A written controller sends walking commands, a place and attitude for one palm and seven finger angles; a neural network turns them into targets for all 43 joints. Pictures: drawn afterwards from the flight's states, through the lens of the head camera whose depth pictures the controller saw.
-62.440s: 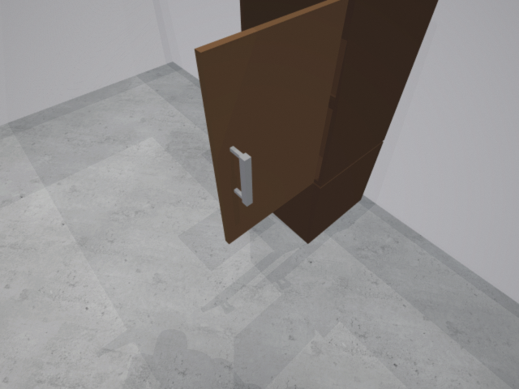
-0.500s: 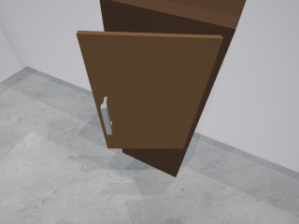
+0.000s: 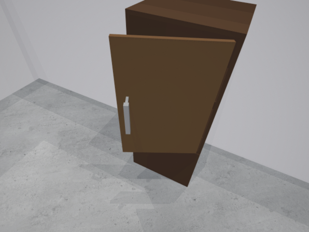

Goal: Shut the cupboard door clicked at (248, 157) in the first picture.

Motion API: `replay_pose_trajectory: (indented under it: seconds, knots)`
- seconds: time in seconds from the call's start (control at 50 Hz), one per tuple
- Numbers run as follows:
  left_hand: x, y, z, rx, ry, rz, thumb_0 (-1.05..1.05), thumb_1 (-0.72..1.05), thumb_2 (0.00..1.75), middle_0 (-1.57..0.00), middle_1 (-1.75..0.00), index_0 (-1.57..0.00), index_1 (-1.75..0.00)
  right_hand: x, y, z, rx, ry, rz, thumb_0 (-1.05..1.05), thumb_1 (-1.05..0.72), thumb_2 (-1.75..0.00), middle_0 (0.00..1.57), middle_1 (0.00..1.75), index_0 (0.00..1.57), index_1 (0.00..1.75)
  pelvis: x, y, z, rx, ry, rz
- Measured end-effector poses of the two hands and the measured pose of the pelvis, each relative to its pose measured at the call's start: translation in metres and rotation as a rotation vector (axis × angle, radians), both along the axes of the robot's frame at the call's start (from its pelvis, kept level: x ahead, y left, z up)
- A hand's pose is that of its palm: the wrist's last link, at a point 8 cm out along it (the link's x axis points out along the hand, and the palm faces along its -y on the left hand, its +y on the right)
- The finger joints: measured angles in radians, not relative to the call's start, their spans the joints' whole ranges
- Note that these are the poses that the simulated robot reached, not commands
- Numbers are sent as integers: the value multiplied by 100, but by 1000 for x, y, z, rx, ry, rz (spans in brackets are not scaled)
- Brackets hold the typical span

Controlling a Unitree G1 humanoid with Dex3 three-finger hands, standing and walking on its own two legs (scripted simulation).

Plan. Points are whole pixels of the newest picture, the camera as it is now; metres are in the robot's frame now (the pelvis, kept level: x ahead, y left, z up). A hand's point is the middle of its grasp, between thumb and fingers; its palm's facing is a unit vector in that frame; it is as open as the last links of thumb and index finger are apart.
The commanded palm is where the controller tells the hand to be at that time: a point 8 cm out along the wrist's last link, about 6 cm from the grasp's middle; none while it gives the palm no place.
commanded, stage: shuffle to correct the standing spot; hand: left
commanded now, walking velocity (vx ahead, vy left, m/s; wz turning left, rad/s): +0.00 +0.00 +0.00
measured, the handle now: (127, 115) +0.55 +0.14 -0.05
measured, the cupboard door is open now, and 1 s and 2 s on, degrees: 26 26 26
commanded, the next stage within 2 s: come to a stop and stand still in 1.54 s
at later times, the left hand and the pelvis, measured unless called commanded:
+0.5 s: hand out of the picture -0.11 +0.17 -0.19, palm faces +0.04 -1.00 -0.08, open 7.4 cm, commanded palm none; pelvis -0.03 +0.02 -0.01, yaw -1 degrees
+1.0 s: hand out of the picture -0.07 +0.17 -0.18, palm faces +0.09 -0.99 -0.13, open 7.4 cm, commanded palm none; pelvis -0.05 +0.01 +0.00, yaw +2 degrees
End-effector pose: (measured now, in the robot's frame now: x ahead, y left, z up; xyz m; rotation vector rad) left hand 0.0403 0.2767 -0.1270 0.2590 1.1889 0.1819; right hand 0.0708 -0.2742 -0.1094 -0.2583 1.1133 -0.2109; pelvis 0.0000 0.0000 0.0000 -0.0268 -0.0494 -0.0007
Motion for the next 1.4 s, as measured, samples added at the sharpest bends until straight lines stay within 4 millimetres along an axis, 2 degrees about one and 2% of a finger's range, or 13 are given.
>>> replay_pose_trajectory:
  seconds: [0.18,0.36,0.44,0.56,0.66,0.76,0.84,0.94,1.02,1.16,1.26,1.32,1.4]
  knots:
    - [-65,8,-4,-4,143,44,0,91,89,-20,-30,-20,-30,-36,2,0,-13,86,-21,0,-90,-90,20,30,20,30,-16,7,4,1,1,4]
    - [-149,-39,-14,-129,326,130,0,91,89,-19,-29,-20,-30,-74,41,-15,74,179,-59,0,-91,-90,20,30,20,30,-28,9,7,-9,1,7]
    - [-165,-54,-33,-189,391,137,0,91,89,-20,-30,-20,-30,-95,61,-25,93,168,-109,0,-91,-90,20,30,20,30,-27,18,-5,-27,-4,-3]
    - [-126,-58,-38,-224,276,91,1,91,89,-20,-30,-20,-30,-149,85,-29,126,270,-148,0,-91,-90,20,30,20,30,-40,20,-4,-9,-2,-11]
    - [-97,-58,-17,-198,133,109,0,91,89,-20,-29,-20,-30,-164,83,-23,147,308,-147,0,-90,-90,20,30,20,30,-46,15,9,-19,20,8]
    - [-113,-60,-13,-150,119,141,0,91,89,-20,-29,-20,-30,-150,63,-26,139,268,-143,0,-90,-90,20,30,20,30,-58,3,6,14,40,16]
    - [-128,-62,-12,-137,181,121,0,91,89,-20,-29,-20,-30,-130,51,-16,138,181,-146,0,-91,-90,20,30,20,30,-59,1,11,19,48,15]
    - [-124,-59,-16,-157,172,110,0,91,89,-20,-29,-20,-30,-115,51,-10,115,142,-106,0,-91,-90,20,30,20,30,-56,5,10,24,50,25]
    - [-116,-50,-31,-183,180,116,0,91,89,-20,-30,-20,-30,-114,57,-24,81,155,-74,0,-91,-90,20,30,20,30,-52,13,-6,1,66,33]
    - [-60,-44,-12,-154,139,84,1,91,89,-19,-29,-20,-30,-137,58,-20,118,291,-100,0,-91,-90,20,30,20,30,-32,-1,7,32,71,27]
    - [-9,-58,-3,-109,68,51,0,91,89,-19,-29,-20,-30,-133,37,-29,151,361,-126,0,-90,-90,20,30,20,30,-8,-23,4,26,68,30]
    - [10,-70,-9,-85,34,64,0,91,89,-19,-29,-20,-30,-117,17,-42,148,390,-116,0,-90,-90,20,30,20,30,6,-36,-7,18,63,39]
    - [12,-89,-10,-101,69,98,0,92,89,-19,-29,-20,-30,-65,-2,-35,118,333,-82,0,-91,-90,20,30,20,30,25,-42,0,1,56,49]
